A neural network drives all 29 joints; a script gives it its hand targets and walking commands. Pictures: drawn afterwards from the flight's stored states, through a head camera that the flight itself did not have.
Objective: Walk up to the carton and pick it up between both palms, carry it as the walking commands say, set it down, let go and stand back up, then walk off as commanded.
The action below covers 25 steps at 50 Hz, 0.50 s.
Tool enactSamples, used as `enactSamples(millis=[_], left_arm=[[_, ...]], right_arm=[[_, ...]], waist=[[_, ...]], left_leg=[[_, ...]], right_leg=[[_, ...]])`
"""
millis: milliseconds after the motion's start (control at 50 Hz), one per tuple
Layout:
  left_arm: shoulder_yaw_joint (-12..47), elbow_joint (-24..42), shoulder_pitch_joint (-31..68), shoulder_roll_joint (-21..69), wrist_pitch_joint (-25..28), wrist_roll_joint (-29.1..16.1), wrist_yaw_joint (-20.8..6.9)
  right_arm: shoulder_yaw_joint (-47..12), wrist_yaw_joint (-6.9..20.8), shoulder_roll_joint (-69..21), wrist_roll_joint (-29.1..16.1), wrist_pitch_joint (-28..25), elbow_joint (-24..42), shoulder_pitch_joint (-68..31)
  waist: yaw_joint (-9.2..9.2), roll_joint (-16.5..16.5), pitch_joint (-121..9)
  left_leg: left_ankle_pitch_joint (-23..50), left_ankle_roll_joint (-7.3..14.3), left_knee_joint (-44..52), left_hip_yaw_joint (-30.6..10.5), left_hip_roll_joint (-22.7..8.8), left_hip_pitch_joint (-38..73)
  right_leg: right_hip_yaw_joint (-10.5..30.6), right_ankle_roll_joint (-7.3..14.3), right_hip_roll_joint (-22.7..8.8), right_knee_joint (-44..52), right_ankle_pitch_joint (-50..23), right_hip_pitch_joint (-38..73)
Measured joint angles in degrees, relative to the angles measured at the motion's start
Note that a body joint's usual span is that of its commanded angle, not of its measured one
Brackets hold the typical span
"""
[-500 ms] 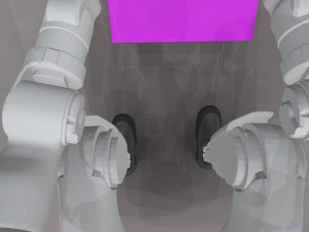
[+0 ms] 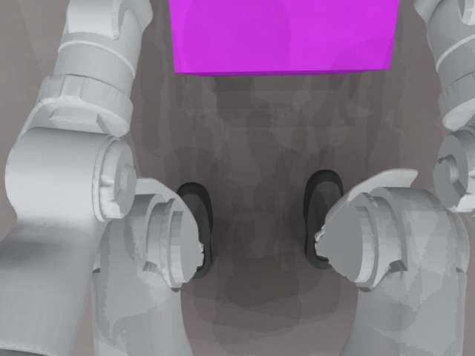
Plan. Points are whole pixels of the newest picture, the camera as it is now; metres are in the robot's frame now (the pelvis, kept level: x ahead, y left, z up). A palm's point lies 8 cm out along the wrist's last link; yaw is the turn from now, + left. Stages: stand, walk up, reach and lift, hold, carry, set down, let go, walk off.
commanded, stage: reach and lift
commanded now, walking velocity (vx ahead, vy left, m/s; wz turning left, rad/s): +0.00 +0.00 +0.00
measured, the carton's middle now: out of the picture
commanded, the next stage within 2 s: none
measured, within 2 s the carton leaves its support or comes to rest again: leaves its support in 0.12 s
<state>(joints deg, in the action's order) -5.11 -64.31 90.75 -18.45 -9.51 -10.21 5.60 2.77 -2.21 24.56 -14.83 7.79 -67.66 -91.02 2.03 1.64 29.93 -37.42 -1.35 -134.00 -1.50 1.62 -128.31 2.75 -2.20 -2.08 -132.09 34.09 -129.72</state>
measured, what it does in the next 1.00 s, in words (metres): rises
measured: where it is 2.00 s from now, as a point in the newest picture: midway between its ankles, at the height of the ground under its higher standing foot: (258, 239)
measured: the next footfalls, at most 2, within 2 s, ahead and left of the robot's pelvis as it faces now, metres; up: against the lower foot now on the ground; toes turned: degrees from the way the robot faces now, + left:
none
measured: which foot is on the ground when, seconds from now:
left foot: down 0.00-1.00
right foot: down 0.00-1.00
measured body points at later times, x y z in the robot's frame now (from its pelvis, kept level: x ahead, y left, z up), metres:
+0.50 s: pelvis -0.02 +0.00 +0.02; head +0.35 -0.02 +0.26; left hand +0.57 +0.12 -0.12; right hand +0.57 -0.20 -0.11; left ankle +0.10 +0.12 -0.31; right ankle +0.11 -0.14 -0.31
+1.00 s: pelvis -0.02 +0.00 +0.06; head +0.35 -0.03 +0.30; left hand +0.57 +0.12 -0.08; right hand +0.56 -0.20 -0.08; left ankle +0.10 +0.13 -0.31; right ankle +0.11 -0.14 -0.31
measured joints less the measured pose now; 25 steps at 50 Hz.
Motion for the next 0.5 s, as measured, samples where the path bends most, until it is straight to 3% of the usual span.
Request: enactSamples(millis=[120,200,320,500], left_arm=[[2.83,2.3,-1.03,-0.47,-1.52,-1.95,3.13],[2.53,4.25,-2.13,-0.34,-1.78,-3.05,5.42],[-0.41,5.19,-2.23,0.61,-2.65,-1.26,5.47],[-2.75,8.29,-0.48,0.79,-6.51,1.11,5.7]], right_arm=[[-2.63,-2.29,-0.31,-2.11,1.86,3.07,1.09],[-0.28,-4.0,-1.98,-1.06,2.07,4.53,1.62],[2.76,-5.65,-2.95,2.34,4.37,6.2,0.66],[7.43,-4.63,-3.43,7.78,7.26,7.85,-1.84]], waist=[[0.08,0.24,0.23],[0.34,0.27,0.25],[0.28,0.2,0.2],[1.22,-0.6,0.15]], left_leg=[[0.27,-0.49,0.08,-0.57,0.63,0.73],[0.91,-1.0,0.74,-0.8,1.27,1.86],[2.76,-1.01,2.75,-0.49,1.25,2.81],[3.83,-0.72,5.51,0.03,0.89,4.38]], right_leg=[[0.06,-0.47,0.6,0.16,-0.05,1.01],[0.7,-1.44,1.62,0.56,-0.23,2.33],[1.06,-1.34,1.99,2.38,-2.05,3.18],[1.43,-1.36,2.21,5.0,-3.22,4.52]])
